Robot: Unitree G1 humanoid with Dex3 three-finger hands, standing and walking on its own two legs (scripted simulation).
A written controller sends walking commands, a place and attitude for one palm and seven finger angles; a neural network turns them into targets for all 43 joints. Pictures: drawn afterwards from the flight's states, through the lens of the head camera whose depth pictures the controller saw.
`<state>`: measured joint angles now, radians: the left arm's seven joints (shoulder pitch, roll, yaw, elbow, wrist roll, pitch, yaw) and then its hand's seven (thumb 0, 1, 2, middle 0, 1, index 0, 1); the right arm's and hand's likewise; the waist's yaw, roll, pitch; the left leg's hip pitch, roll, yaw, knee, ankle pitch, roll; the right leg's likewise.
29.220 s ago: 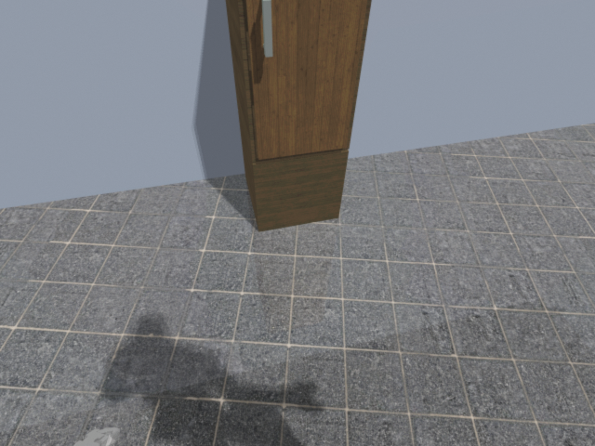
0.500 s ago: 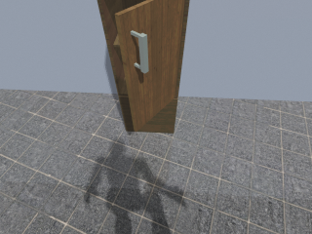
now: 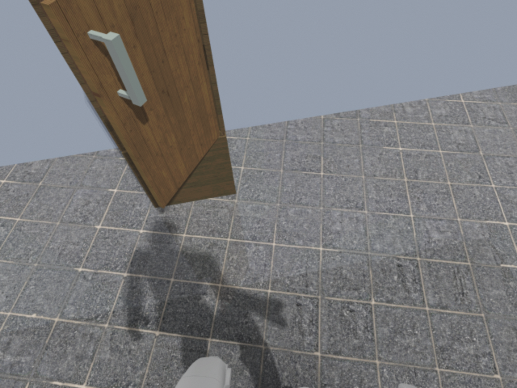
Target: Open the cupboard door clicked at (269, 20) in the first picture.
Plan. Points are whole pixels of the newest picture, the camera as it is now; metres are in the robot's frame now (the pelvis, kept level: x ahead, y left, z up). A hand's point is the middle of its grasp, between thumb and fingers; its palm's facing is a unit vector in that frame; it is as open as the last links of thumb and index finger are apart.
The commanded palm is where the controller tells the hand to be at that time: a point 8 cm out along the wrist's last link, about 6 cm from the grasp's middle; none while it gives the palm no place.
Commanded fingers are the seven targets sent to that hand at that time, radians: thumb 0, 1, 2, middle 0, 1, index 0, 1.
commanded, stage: walk to a spot facing it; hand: left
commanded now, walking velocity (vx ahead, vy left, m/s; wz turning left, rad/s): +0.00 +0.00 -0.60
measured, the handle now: (118, 69) +0.61 +0.32 +0.11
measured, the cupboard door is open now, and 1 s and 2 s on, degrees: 53 53 53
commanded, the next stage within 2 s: none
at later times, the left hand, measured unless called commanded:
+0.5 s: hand (135, 376) +0.14 +0.24 -0.17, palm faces -0.23 -0.94 -0.24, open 7.4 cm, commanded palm none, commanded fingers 0.00 0.90 0.90 -0.20 -0.30 -0.20 -0.30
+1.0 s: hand (195, 331) +0.22 +0.15 -0.19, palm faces -0.57 -0.80 -0.17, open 7.4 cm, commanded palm none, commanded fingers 0.00 0.90 0.90 -0.20 -0.30 -0.20 -0.30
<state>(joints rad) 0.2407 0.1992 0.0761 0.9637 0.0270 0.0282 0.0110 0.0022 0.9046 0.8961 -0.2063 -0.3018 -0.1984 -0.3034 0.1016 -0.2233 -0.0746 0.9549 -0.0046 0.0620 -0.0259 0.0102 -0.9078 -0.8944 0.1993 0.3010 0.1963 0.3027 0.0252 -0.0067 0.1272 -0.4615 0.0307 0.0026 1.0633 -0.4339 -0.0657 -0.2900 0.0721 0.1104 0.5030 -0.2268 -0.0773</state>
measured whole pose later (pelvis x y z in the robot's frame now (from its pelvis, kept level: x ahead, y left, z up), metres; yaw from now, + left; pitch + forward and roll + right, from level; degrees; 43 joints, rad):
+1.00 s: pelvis +0.08 +0.01 -0.01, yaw -38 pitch +1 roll -1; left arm 0.27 0.23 0.08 0.98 0.03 0.03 -0.04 0.01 0.90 0.90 -0.21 -0.30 -0.20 -0.30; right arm 0.20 -0.22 -0.05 0.88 -0.03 -0.05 0.00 0.01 -0.91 -0.89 0.20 0.30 0.20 0.30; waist 0.00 -0.03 0.05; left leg -0.33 0.07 0.10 0.62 -0.28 0.00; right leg -0.33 0.03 0.11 0.84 -0.48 -0.01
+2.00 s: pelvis +0.33 -0.35 -0.01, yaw -55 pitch +0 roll +1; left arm 0.53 0.12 0.03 1.19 0.03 -0.08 0.01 0.00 0.91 0.90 -0.20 -0.30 -0.20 -0.30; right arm 0.01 -0.15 -0.04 0.97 -0.01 -0.02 0.03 0.01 -0.91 -0.89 0.20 0.30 0.19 0.30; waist 0.07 -0.04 0.05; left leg -0.50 0.02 0.12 0.68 -0.23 0.02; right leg 0.13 0.06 -0.01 0.29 -0.41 -0.09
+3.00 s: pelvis +0.52 -0.66 -0.02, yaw -45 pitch +1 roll -1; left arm 0.15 0.24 0.09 0.96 0.03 0.04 0.01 -0.01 0.92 0.90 -0.20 -0.30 -0.20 -0.30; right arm 0.19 -0.21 -0.06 0.92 -0.02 0.00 -0.01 0.01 -0.92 -0.89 0.20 0.30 0.19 0.30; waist -0.03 -0.06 0.06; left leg -0.44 0.02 0.08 0.66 -0.24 0.04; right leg -0.45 -0.06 -0.07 1.16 -0.50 0.06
